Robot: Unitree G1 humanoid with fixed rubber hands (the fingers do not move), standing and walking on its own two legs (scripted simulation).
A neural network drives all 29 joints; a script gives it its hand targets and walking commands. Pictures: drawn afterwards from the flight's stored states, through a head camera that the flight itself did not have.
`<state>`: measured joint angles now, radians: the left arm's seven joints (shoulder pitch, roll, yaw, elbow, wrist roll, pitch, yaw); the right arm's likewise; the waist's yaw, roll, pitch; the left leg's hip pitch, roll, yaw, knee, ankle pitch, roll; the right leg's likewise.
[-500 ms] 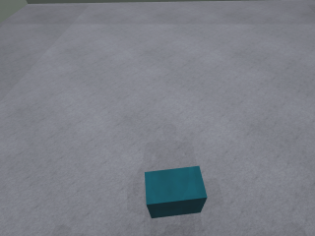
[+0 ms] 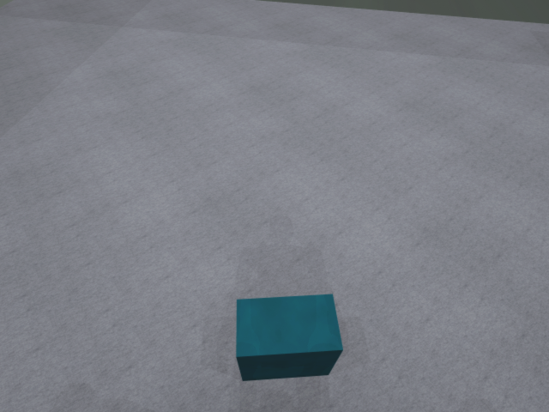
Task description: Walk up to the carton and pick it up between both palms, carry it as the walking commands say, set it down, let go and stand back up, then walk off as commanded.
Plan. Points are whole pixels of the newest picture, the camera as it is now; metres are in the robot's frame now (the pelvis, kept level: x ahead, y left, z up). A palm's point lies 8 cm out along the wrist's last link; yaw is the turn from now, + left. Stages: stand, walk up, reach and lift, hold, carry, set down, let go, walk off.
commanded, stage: walk up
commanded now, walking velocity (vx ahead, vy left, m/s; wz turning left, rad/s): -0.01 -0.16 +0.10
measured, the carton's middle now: (285, 339) +0.41 -0.02 -0.63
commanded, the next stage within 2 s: stand in 1.28 s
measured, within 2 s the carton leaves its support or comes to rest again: neither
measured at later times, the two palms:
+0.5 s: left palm out of the picture +0.01 +0.15 -0.16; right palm out of the picture +0.01 -0.29 -0.15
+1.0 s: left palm out of the picture +0.00 +0.14 -0.14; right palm out of the picture +0.04 -0.27 -0.15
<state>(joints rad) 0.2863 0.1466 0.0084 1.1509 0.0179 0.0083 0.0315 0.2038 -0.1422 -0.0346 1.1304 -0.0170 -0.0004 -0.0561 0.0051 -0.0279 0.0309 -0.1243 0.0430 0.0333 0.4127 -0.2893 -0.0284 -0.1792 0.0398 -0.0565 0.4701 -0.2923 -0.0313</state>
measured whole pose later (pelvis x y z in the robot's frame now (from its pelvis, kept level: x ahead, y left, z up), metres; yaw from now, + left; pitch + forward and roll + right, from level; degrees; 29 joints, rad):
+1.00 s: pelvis +0.04 -0.06 +0.01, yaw +1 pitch +1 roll +0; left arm 0.29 0.10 0.00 1.16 0.01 -0.03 0.04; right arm 0.23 -0.13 -0.02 1.17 0.00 -0.01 -0.04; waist 0.02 0.01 0.05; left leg -0.09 -0.01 0.06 0.33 -0.25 0.02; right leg -0.12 -0.01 -0.06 0.34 -0.24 0.00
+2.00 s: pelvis +0.04 -0.05 -0.02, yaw +2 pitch +9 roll -1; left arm 0.16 0.19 -0.02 0.87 -0.05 0.20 0.06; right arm 0.13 -0.19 0.05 0.83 0.07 0.20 -0.06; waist -0.01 0.01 -0.05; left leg -0.39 0.00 0.05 0.62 -0.39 0.03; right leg -0.40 -0.03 -0.07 0.61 -0.36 0.00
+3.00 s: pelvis -0.13 -0.06 -0.13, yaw +5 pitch +25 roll -1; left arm -1.19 0.48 0.17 0.88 -0.18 0.34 -0.04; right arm -1.16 -0.38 -0.20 0.73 0.13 0.38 -0.07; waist 0.00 0.02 0.41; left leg -1.33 -0.01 0.00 1.19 -0.31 0.02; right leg -1.31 0.01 0.04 1.18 -0.31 0.04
